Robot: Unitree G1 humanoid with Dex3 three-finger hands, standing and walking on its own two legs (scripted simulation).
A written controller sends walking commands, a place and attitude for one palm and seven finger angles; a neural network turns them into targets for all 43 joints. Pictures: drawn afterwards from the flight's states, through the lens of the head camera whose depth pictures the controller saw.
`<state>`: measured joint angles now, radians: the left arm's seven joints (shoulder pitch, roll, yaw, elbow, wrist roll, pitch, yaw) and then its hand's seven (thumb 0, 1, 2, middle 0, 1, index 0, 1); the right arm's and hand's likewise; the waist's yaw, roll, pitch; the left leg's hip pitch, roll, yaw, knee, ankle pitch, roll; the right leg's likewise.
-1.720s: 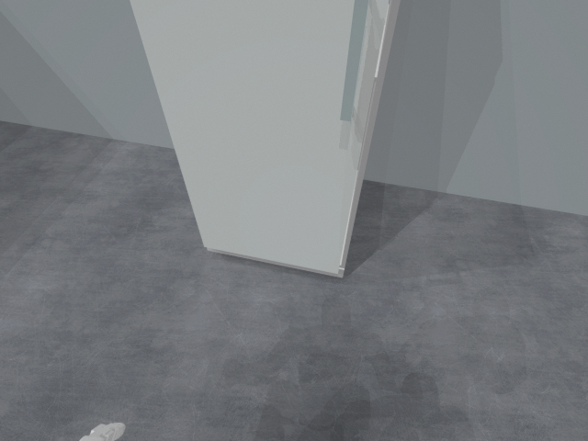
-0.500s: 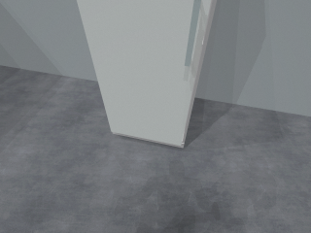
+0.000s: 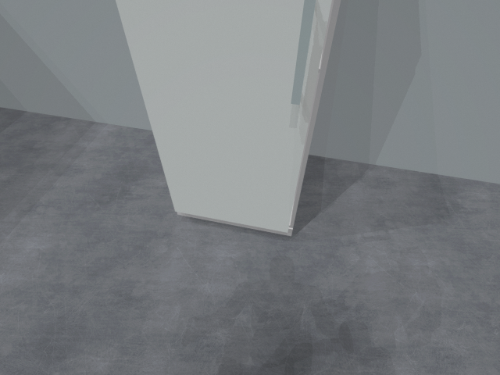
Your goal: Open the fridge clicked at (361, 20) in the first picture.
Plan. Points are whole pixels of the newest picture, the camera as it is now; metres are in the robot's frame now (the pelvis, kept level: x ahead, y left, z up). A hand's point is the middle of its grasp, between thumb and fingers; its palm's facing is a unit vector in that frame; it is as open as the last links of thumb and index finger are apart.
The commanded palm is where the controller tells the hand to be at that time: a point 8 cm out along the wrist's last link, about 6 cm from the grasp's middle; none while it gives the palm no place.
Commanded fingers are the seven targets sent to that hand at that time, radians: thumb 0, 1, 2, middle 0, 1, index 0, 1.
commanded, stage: turn to face it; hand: right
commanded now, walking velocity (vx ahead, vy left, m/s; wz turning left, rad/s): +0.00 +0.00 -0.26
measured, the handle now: (303, 51) +0.80 -0.07 +0.15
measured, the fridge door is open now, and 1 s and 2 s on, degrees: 0 0 0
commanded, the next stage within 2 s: take the last steps up to it in 0.22 s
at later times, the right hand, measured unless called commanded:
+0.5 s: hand out of the picture -0.02 -0.19 -0.19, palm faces +0.07 +0.98 -0.20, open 7.4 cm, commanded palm none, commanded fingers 0.00 -0.90 -0.90 0.20 0.30 0.20 0.30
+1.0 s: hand out of the picture +0.00 -0.12 -0.20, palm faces +0.14 +0.99 -0.06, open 7.4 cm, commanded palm none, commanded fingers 0.00 -0.90 -0.90 0.20 0.30 0.20 0.30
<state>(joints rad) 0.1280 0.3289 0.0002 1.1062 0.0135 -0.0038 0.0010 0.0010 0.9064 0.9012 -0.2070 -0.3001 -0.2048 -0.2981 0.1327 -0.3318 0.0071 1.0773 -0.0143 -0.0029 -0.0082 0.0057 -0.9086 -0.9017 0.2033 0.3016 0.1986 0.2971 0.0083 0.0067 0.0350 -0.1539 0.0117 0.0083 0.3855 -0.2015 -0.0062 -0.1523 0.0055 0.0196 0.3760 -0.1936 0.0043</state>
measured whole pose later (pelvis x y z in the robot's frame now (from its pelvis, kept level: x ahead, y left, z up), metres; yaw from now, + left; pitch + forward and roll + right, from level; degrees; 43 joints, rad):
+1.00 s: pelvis +0.14 +0.00 -0.03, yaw -2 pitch -1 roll +1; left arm 0.13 0.12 0.04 1.03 0.03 -0.07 0.02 0.00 0.91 0.90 -0.20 -0.30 -0.20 -0.30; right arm 0.51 -0.09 -0.02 1.19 -0.03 -0.01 0.00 0.01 -0.91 -0.90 0.20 0.30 0.20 0.30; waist -0.03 0.05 0.05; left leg -0.19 -0.02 0.03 0.90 -0.49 0.04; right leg -0.38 -0.09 -0.19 0.68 -0.26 -0.06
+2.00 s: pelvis +0.33 +0.03 -0.01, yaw -2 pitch +0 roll +3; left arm 0.10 0.14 0.02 0.94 0.02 0.00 0.04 0.00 0.91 0.90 -0.20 -0.30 -0.20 -0.30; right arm 0.21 -0.24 -0.07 1.00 -0.02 0.05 -0.04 0.00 -0.91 -0.90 0.20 0.30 0.19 0.30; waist -0.02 0.06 0.07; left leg -0.43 0.00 -0.05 1.13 -0.41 -0.06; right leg -0.30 0.00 -0.10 0.49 -0.19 -0.10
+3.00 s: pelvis +0.22 +0.05 +0.00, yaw -1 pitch -2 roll +0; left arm 0.29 0.10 0.01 1.16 0.02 0.00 0.04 0.01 0.92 0.90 -0.20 -0.30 -0.20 -0.30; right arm 0.31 -0.12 -0.01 1.15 -0.02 0.00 -0.04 0.01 -0.92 -0.90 0.20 0.30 0.19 0.30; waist 0.00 0.00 0.03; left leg -0.19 0.03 0.05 0.42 -0.20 0.00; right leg -0.19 -0.02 -0.06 0.41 -0.19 0.00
